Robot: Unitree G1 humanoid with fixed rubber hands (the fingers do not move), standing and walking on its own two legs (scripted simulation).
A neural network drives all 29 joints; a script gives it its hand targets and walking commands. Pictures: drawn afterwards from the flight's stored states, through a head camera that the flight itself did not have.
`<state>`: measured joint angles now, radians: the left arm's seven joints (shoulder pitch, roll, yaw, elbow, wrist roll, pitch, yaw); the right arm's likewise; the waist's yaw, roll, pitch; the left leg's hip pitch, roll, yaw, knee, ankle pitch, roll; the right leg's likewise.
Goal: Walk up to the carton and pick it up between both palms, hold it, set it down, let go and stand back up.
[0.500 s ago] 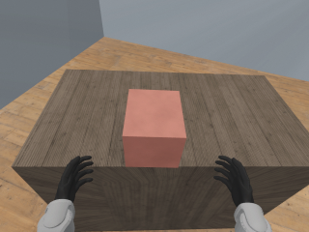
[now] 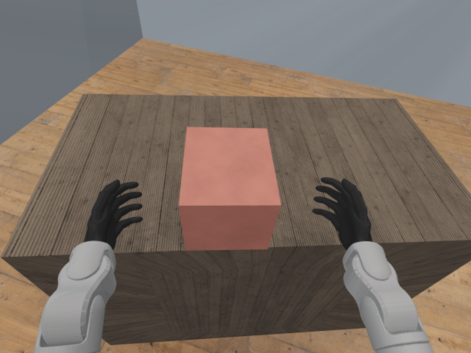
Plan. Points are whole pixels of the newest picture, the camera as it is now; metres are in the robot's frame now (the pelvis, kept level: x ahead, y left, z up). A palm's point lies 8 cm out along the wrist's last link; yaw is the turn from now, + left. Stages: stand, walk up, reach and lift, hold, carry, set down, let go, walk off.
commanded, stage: reach and lift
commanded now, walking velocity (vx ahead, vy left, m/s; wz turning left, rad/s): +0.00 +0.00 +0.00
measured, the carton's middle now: (227, 188) +0.43 +0.02 +0.03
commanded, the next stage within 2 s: none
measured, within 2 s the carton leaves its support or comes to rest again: neither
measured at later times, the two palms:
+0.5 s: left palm (112, 184) +0.36 +0.20 +0.12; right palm (343, 181) +0.38 -0.17 +0.13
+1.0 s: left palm (118, 120) +0.44 +0.20 +0.18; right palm (330, 124) +0.47 -0.15 +0.17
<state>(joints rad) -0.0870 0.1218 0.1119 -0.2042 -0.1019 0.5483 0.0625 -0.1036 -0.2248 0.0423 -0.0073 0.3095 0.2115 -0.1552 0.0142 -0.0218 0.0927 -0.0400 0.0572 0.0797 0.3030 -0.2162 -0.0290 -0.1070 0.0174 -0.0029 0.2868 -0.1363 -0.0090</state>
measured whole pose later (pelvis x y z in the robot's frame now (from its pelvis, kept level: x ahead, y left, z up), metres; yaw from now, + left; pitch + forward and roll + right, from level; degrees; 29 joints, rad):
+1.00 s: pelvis +0.00 +0.00 +0.00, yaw +1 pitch +9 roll -1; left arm -0.96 0.25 0.09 0.67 -0.15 0.47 0.14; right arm -1.01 -0.29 0.01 0.87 0.35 0.27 -0.16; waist 0.03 0.02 -0.07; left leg -0.31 0.07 0.03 0.40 -0.23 -0.03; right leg -0.33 0.03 -0.03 0.30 -0.12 -0.02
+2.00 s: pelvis -0.03 -0.01 -0.02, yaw +3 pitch +18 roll -1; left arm -1.07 0.08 0.13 1.30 -0.07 -0.10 0.20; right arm -1.06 -0.07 -0.23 1.22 0.05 -0.03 -0.16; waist 0.00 -0.02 -0.19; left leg -0.61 0.05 0.01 0.51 -0.22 -0.03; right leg -0.63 0.01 -0.04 0.45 -0.13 -0.02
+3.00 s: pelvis +0.01 +0.01 +0.00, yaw +3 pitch +4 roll -1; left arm -0.73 -0.20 0.51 0.69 0.47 0.03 0.04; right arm -0.72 0.17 -0.57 0.85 -0.41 -0.22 -0.07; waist -0.01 -0.02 0.04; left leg -0.18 0.05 0.04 0.34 -0.22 -0.01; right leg -0.20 0.00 -0.05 0.26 -0.13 0.00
